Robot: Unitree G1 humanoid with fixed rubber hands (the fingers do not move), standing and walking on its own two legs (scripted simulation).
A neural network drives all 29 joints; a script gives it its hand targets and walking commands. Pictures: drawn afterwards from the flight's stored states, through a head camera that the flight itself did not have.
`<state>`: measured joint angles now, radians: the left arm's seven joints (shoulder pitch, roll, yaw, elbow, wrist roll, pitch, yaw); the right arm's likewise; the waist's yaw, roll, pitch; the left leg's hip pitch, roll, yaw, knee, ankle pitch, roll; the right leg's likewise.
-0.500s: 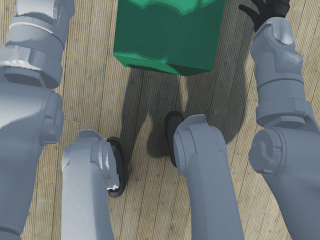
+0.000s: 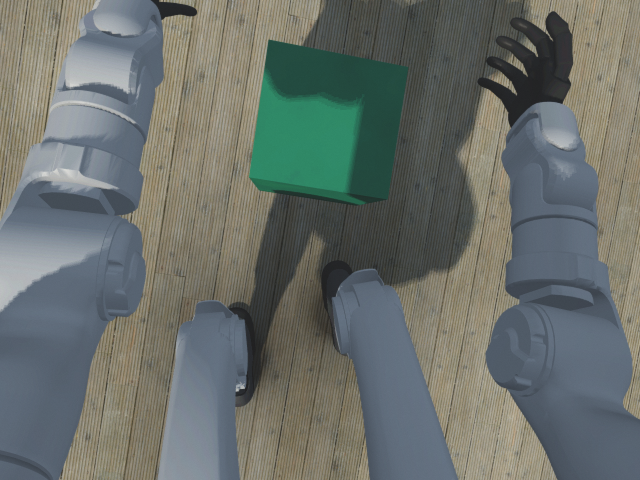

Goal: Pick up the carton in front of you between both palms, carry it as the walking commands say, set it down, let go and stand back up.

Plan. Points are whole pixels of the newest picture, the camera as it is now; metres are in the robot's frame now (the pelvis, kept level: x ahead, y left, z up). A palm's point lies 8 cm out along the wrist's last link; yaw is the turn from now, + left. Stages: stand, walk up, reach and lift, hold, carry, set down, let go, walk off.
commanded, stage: set down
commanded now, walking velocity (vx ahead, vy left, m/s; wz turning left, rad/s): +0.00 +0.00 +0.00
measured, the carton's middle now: (321, 139) +0.51 -0.11 -0.41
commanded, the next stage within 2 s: let go in 0.26 s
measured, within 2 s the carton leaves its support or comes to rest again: neither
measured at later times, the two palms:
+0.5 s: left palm out of the picture +0.54 +0.10 +0.04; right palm (632, 101) +0.43 -0.28 +0.03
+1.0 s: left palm out of the picture +0.38 +0.17 +0.13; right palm out of the picture +0.28 -0.26 +0.15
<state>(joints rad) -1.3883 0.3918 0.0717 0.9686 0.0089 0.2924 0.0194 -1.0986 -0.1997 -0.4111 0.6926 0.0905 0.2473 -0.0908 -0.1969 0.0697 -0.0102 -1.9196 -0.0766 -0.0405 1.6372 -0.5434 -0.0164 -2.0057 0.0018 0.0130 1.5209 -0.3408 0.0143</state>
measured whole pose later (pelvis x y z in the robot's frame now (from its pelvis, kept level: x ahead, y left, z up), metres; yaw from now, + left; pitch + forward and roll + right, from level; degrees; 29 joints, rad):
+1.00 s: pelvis +0.11 -0.02 +0.22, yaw -2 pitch +14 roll +0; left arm -0.12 0.15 0.14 0.60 0.09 0.01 0.06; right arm 0.10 -0.20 -0.02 0.39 0.03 0.03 0.08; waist -0.11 -0.01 0.01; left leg -0.51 -0.02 -0.07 0.62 -0.36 -0.02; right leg -0.63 0.04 0.03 0.62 -0.23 -0.02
